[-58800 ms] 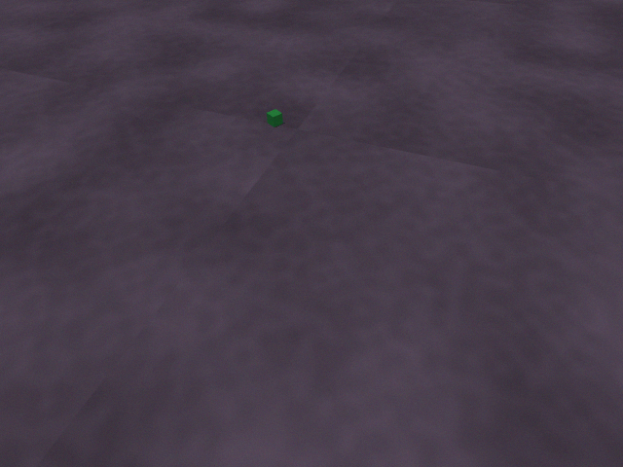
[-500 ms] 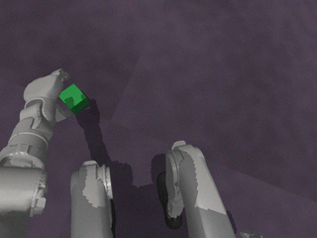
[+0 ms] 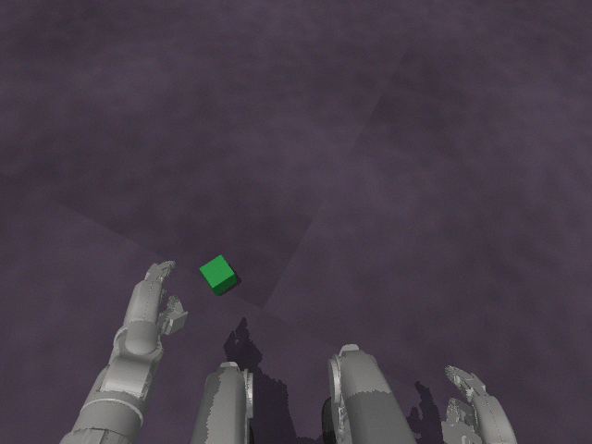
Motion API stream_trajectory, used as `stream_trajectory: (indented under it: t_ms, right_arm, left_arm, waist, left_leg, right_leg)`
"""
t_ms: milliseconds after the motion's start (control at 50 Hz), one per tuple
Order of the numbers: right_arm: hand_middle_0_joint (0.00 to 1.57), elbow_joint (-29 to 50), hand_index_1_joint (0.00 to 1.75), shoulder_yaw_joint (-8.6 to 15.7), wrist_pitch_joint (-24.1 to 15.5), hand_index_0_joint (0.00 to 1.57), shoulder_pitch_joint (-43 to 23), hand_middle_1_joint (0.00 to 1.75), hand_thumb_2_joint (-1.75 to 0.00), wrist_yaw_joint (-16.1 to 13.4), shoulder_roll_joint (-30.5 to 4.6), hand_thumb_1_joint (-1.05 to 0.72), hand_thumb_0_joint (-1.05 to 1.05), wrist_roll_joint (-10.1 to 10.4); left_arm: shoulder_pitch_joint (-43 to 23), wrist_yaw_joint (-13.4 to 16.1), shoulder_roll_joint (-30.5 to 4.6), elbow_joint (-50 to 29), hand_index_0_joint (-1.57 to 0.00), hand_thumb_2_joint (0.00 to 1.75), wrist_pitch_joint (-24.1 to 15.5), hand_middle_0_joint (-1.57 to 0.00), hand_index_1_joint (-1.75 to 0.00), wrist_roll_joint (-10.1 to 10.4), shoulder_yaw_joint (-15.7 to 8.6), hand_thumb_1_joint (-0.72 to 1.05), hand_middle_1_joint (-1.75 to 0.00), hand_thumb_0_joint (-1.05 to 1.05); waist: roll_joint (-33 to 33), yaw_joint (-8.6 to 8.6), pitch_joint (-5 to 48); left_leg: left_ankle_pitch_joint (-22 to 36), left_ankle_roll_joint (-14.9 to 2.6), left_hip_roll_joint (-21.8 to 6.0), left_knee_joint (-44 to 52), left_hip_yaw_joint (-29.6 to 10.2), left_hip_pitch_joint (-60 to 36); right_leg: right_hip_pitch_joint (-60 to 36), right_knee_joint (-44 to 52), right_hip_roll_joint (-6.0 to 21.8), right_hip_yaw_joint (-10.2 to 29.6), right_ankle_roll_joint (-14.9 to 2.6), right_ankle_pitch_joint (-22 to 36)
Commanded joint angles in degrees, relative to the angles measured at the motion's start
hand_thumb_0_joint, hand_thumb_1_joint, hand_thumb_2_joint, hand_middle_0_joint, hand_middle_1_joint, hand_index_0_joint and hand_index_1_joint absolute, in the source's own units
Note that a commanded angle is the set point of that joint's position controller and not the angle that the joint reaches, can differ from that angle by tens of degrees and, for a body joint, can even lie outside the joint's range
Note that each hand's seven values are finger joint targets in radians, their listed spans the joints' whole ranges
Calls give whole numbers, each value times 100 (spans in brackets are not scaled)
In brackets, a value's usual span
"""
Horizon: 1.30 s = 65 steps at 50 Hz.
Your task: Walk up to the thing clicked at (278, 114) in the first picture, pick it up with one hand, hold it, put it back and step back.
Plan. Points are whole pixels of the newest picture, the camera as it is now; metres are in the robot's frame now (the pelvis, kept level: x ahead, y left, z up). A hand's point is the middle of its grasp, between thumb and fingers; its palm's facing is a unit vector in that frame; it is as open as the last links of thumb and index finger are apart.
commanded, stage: home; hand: left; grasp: from above
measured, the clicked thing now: (218, 275) +0.56 +0.16 -0.53
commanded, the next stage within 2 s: none
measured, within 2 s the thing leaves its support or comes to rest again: neither
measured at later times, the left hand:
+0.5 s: hand (107, 375) +0.24 +0.18 +0.08, palm faces +0.07 -0.98 -0.21, open 7.4 cm
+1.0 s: hand (79, 388) +0.23 +0.19 +0.10, palm faces +0.05 -0.98 -0.19, open 7.4 cm
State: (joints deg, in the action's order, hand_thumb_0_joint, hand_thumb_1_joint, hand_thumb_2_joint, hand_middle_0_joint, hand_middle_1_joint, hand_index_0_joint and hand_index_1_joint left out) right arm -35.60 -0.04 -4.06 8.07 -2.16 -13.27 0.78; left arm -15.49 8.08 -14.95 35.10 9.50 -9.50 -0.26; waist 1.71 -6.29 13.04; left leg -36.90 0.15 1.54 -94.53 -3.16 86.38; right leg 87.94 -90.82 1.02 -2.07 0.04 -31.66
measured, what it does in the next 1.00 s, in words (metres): rises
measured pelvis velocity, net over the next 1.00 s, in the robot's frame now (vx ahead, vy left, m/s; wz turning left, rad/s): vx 0.07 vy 0.01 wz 0.02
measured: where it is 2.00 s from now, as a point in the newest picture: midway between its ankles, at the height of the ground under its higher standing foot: outside the picture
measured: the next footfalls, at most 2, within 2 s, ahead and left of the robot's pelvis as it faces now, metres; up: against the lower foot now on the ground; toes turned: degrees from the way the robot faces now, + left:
none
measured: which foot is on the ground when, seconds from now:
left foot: down 0.00-1.00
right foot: down 0.00-1.00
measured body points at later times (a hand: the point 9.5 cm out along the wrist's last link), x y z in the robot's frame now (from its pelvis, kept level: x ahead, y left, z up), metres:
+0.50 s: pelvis +0.05 +0.00 +0.14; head +0.08 +0.01 +0.59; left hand +0.23 +0.23 +0.09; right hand +0.20 -0.24 +0.06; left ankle +0.05 +0.12 -0.53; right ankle +0.08 -0.13 -0.53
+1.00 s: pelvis +0.07 +0.01 +0.15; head +0.08 +0.02 +0.60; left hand +0.22 +0.24 +0.12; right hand +0.23 -0.23 +0.09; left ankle +0.05 +0.12 -0.53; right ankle +0.08 -0.13 -0.53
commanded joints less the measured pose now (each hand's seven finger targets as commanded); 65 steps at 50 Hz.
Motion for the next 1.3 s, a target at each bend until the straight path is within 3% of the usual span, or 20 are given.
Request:
stream_trajectory:
  t_ms: [0,80,100,160,180,260,280,300,420,440,540,700,740,820,900,980,1100,1160,1200,1280]
  right_arm:
    - [20,691,30,328,-118,20,299,30,-90,-152,-859,-90,0,74]
    - [20,825,30,258,-125,20,255,30,-90,-289,-830,-90,0,111]
    - [20,878,30,218,-139,20,232,30,-90,-330,-800,-90,0,126]
    - [20,889,30,164,-220,20,272,30,-90,-464,-785,-90,0,147]
    - [20,921,30,126,-254,20,269,30,-90,-498,-766,-90,0,147]
    - [20,1095,30,54,-351,20,351,30,-90,-641,-687,-90,0,143]
    - [20,1139,30,26,-378,20,398,30,-90,-667,-656,-90,0,134]
    - [20,1163,30,30,-412,20,425,30,-90,-691,-656,-90,0,115]
    - [20,1431,30,16,-596,20,522,30,-90,-816,-577,-90,0,103]
    - [20,1458,30,-5,-625,20,494,30,-90,-836,-557,-90,0,110]
    - [20,1525,30,12,-813,20,519,30,-90,-910,-556,-90,0,74]
    - [20,1518,30,62,-1106,20,511,30,-90,-942,-610,-90,0,13]
    - [20,1485,30,73,-1167,20,513,30,-90,-923,-631,-90,0,-7]
    - [20,1460,30,102,-1220,20,544,30,-90,-903,-666,-90,0,-11]
    - [20,1375,30,118,-1209,20,562,30,-90,-876,-678,-90,0,-28]
    - [20,1397,30,112,-1204,20,512,30,-90,-852,-691,-90,0,-22]
    - [20,1432,30,102,-1228,20,469,30,-90,-841,-694,-90,0,-12]
    - [20,1416,30,122,-1236,20,518,30,-90,-843,-699,-90,0,-12]
    - [20,1427,30,125,-1262,20,521,30,-90,-849,-671,-90,0,-19]
    - [20,1422,30,129,-1289,20,517,30,-90,-876,-674,-90,0,-21]
  left_arm:
    - [-507,180,-741,-1610,-20,90,-174,-20,-30,360,-470,90,-30,0]
    - [385,52,-525,-2133,-20,90,210,-20,-30,822,-477,90,-30,0]
    - [505,9,-401,-2323,-20,90,297,-20,-30,929,-374,90,-30,0]
    - [943,-76,-379,-2613,-20,90,489,-20,-30,1119,-453,90,-30,0]
    - [1117,-107,-300,-2751,-20,90,522,-20,-30,1174,-375,90,-30,0]
    - [1839,-152,-359,-3223,-20,90,654,-20,-30,1269,-476,90,-30,0]
    - [2074,-178,-236,-3333,-20,90,693,-20,-30,1276,-352,90,-30,0]
    - [2233,-182,-302,-3510,-20,90,731,-20,-30,1293,-446,90,-30,0]
    - [3506,-251,-373,-4448,-20,90,974,-20,-30,1306,-493,90,-30,0]
    - [3612,-273,-325,-4579,-20,90,1016,-20,-30,1294,-383,90,-30,0]
    - [4187,-413,-272,-5062,-20,90,1186,-20,-30,1315,-365,90,-30,0]
    - [4185,-617,-327,-5123,-20,90,1254,-20,-30,1273,-409,90,-30,0]
    - [4094,-647,-372,-5175,-20,90,1216,-20,-30,1282,-476,90,-30,0]
    - [4225,-648,-431,-5278,-20,89,1192,-20,-30,1231,-466,89,-30,0]
    - [4208,-625,-463,-5296,-20,89,1163,-20,-30,1200,-486,88,-30,0]
    - [4333,-631,-384,-5123,-20,89,1235,-20,-30,1221,-446,88,-30,0]
    - [4361,-644,-339,-5071,-20,90,1275,-20,-30,1260,-447,90,-30,0]
    - [4219,-643,-439,-5296,-20,90,1254,-20,-30,1280,-538,90,-30,0]
    - [4425,-658,-328,-5048,-20,90,1279,-20,-30,1257,-473,90,-30,0]
    - [4237,-649,-392,-5209,-20,90,1236,-20,-30,1250,-514,90,-30,0]
  waist:
    - [396,61,2468]
    - [267,123,2297]
    - [248,91,2109]
    - [217,72,1740]
    - [263,104,1498]
    - [164,168,1046]
    - [180,102,903]
    - [210,156,831]
    - [160,324,558]
    - [146,279,438]
    - [57,299,118]
    - [-73,253,-207]
    - [66,312,-138]
    - [209,364,193]
    - [358,384,192]
    - [258,407,136]
    - [37,417,-49]
    - [70,419,158]
    - [2,405,141]
    - [40,387,130]
  left_leg:
    - [1035,-157,1,2032,42,-2279]
    - [1219,-140,-43,2611,-34,-2992]
    - [1108,-142,-52,2775,-57,-3087]
    - [1196,-124,-97,3106,-76,-3456]
    - [1150,-108,-109,3287,-130,-3551]
    - [1264,-131,-93,3738,-81,-3979]
    - [1282,-134,-92,3862,-55,-4077]
    - [1304,-136,-95,3987,-47,-4202]
    - [1728,-133,-83,4487,-8,-4823]
    - [1761,-136,-85,4552,-8,-4880]
    - [2000,-140,-116,4765,-48,-5048]
    - [1849,-159,-100,4840,-32,-5094]
    - [1859,-134,-99,4845,-26,-5107]
    - [2431,-83,-88,4742,-21,-5292]
    - [2745,-13,-145,4771,-93,-5379]
    - [2691,-27,-147,4772,-117,-5293]
    - [2124,-72,-147,4841,-133,-5106]
    - [2289,-75,-122,4745,-51,-5160]
    - [2324,-86,-103,4676,-16,-5130]
    - [2085,-111,-89,4672,41,-5122]
  right_leg:
    - [-2675,1784,-90,89,-200,898]
    - [-3434,2395,-101,72,-142,1100]
    - [-3536,2564,-105,75,-123,1021]
    - [-3779,2926,-122,64,-97,1079]
    - [-3811,3012,-117,45,-94,1034]
    - [-4346,3590,-128,37,-73,1119]
    - [-4448,3728,-141,36,-75,1142]
    - [-4593,3866,-139,32,-67,1164]
    - [-5327,4426,-186,-25,-59,1431]
    - [-5339,4479,-198,-40,-59,1464]
    - [-5445,4635,-239,-135,-70,1590]
    - [-5400,4724,-226,-186,-35,1429]
    - [-5436,4674,-213,-190,-41,1407]
    - [-5603,4540,-214,-171,-73,1850]
    - [-5565,4445,-246,-189,-101,1991]
    - [-5586,4470,-239,-192,-93,1988]
    - [-5510,4562,-235,-197,-60,1602]
    - [-5611,4539,-229,-173,-65,1734]
    - [-5613,4527,-217,-154,-59,1783]
    - [-5553,4577,-203,-113,-37,1651]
